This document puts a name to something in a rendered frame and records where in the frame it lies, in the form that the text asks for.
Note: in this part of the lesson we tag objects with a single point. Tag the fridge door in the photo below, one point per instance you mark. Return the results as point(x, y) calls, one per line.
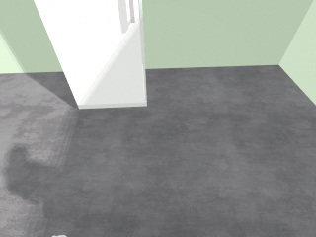
point(98, 48)

